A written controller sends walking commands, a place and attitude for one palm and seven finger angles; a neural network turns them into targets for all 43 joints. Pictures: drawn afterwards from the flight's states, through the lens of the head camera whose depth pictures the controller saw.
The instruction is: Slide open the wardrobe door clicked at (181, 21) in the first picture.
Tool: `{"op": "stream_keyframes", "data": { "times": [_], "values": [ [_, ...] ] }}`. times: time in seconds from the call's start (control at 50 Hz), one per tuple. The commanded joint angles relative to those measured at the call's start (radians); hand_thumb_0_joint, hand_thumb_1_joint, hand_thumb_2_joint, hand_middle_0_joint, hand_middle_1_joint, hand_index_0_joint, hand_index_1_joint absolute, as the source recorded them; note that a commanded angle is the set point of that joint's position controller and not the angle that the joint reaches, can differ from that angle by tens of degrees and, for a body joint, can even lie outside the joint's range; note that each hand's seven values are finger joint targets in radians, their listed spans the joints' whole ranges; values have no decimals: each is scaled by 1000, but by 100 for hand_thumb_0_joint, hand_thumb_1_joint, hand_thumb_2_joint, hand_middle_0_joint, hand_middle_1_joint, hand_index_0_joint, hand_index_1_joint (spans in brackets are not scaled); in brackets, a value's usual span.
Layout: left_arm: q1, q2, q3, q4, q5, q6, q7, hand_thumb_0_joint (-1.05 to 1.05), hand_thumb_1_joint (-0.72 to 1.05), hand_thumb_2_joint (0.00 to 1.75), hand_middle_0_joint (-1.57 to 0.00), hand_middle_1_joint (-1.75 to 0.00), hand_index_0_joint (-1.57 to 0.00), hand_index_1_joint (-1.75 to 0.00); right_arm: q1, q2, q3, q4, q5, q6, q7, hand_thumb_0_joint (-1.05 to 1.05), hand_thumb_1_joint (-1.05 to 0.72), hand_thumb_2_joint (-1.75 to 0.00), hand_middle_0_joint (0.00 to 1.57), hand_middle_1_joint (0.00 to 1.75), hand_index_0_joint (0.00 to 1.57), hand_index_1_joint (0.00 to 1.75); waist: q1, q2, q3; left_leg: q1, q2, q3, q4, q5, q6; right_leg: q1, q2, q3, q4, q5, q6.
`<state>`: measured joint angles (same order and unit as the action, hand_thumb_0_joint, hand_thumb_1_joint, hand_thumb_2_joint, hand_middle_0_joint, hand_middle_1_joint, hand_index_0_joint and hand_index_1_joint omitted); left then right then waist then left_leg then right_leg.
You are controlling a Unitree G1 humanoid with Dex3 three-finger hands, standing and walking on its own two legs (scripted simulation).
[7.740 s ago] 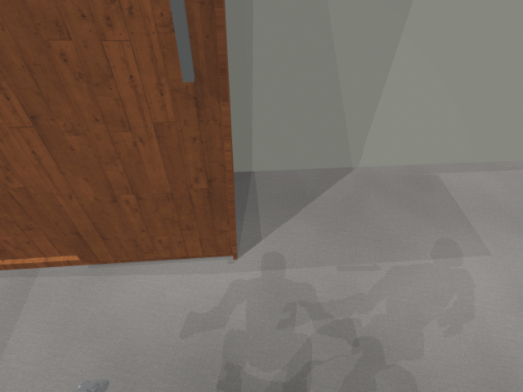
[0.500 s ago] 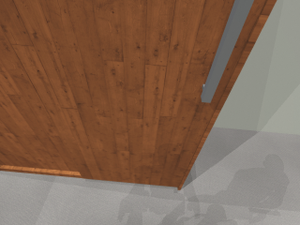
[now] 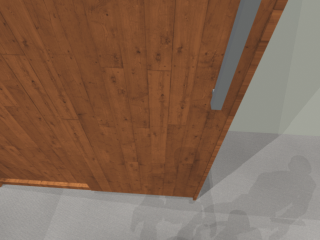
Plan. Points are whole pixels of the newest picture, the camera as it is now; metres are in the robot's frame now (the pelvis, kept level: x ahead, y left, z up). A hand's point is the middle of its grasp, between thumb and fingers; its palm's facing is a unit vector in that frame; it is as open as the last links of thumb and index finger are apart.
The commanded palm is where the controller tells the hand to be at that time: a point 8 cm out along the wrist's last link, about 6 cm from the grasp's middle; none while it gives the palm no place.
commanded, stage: come to a stop and stand still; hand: right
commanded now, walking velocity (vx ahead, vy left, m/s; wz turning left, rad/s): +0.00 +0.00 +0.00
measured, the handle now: (229, 53) +0.45 -0.12 +0.26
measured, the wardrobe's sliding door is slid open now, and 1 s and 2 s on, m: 0.00 0.00 0.00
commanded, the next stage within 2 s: look again from close up in 0.16 s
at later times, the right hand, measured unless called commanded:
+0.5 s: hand out of the picture +0.00 -0.17 -0.18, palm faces +0.02 +0.98 -0.18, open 7.4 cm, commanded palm none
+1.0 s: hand out of the picture -0.01 -0.16 -0.18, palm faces +0.02 +0.98 -0.17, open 7.4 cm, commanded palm none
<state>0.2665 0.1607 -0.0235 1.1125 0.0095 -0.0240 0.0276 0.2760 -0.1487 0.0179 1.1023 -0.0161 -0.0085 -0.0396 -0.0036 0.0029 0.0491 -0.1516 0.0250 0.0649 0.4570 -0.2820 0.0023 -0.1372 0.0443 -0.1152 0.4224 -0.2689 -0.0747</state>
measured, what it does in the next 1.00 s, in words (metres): stands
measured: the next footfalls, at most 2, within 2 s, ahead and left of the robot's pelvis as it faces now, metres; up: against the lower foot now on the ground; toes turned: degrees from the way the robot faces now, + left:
none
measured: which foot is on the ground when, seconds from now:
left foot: down 0.00-1.00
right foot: down 0.00-1.00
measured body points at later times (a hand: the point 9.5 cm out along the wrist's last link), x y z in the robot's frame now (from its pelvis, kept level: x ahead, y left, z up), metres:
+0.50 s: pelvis +0.00 +0.00 +0.00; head +0.02 +0.00 +0.45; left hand +0.00 +0.22 -0.16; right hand +0.00 -0.22 -0.16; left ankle -0.02 +0.11 -0.74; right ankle -0.02 -0.07 -0.74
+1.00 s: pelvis +0.00 +0.01 +0.00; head +0.02 +0.00 +0.45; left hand +0.00 +0.22 -0.16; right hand -0.01 -0.21 -0.16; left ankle -0.02 +0.11 -0.74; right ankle -0.02 -0.07 -0.74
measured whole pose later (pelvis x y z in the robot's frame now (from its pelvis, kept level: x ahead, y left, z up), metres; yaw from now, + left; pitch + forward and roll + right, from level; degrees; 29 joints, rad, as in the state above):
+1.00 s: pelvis +0.00 +0.01 +0.00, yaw +0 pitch -1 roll +0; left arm 0.27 0.14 -0.02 1.15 0.01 -0.03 0.03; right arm 0.28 -0.14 0.01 1.12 -0.02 -0.01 -0.04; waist -0.01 0.01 0.06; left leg -0.14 0.02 0.07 0.42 -0.27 0.01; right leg -0.12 0.04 -0.11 0.38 -0.25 -0.07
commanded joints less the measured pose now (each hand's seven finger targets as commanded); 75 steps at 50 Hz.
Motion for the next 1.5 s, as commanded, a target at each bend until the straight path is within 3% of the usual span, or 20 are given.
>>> {"op": "stream_keyframes", "data": {
  "times": [0.0,0.52,0.66,0.9,1.48],
  "values": [
    [66,96,19,-18,2,-18,11,0,90,90,-20,-30,-20,-30,60,-94,-15,-21,5,-14,-4,0,-90,-90,20,30,20,30,4,0,0,-15,93,-97,-64,203,36,2,-164,152,-90,282,20],
    [76,82,22,9,2,-20,15,0,90,90,-20,-30,-20,-30,71,-80,-21,-4,5,-8,-3,0,-90,-90,20,30,20,30,-6,5,23,-7,95,-90,-82,163,33,-10,-165,161,-121,246,18],
    [84,78,24,13,1,-22,17,0,90,90,-20,-30,-20,-30,70,-80,-22,-5,4,-11,-3,0,-90,-90,20,30,20,30,-4,7,16,0,97,-90,-78,202,35,-1,-165,156,-110,288,17],
    [72,77,25,15,1,-18,15,0,90,90,-20,-30,-20,-30,72,-80,-22,0,4,-13,-2,0,-90,-90,20,30,20,30,-3,10,36,-20,97,-101,-100,170,37,-9,-163,154,-121,213,22],
    [49,89,26,18,1,-21,15,0,90,90,-20,-30,-20,-30,69,-93,-25,-4,5,-18,1,0,-90,-90,20,30,20,30,-6,-4,14,6,105,-96,-113,215,37,6,-164,158,-116,263,26]
  ]
}}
